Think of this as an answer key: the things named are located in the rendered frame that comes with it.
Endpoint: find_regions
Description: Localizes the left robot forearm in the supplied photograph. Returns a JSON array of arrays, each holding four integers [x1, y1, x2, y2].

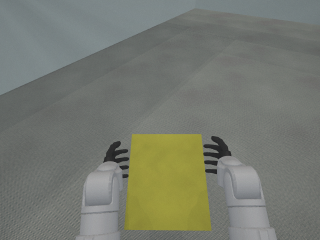
[[75, 161, 123, 240]]

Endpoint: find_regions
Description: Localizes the carton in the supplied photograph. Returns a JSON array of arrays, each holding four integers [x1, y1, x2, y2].
[[124, 134, 212, 231]]

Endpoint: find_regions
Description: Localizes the robot right hand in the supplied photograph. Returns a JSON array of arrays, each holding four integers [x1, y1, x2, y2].
[[203, 136, 232, 174]]

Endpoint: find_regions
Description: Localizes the right robot forearm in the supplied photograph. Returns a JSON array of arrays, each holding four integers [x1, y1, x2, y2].
[[217, 156, 277, 240]]

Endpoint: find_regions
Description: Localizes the robot left hand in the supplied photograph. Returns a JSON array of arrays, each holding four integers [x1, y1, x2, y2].
[[103, 141, 129, 178]]

